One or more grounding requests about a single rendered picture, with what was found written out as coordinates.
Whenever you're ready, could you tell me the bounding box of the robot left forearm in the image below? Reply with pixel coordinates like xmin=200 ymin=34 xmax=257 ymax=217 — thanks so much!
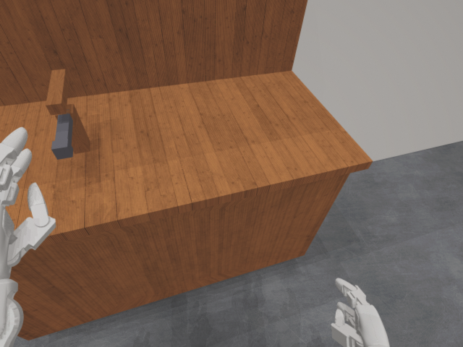
xmin=0 ymin=279 xmax=24 ymax=347

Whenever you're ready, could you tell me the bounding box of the tap lever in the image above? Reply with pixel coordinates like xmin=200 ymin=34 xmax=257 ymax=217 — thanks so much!
xmin=51 ymin=112 xmax=73 ymax=160

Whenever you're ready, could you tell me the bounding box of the counter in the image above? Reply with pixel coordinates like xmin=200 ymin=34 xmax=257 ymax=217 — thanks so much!
xmin=0 ymin=0 xmax=373 ymax=340

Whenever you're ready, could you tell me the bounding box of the robot left hand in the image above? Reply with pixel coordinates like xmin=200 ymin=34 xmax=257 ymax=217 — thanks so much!
xmin=0 ymin=127 xmax=56 ymax=279

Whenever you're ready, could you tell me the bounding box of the robot right hand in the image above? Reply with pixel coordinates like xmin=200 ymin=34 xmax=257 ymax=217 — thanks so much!
xmin=331 ymin=278 xmax=390 ymax=347

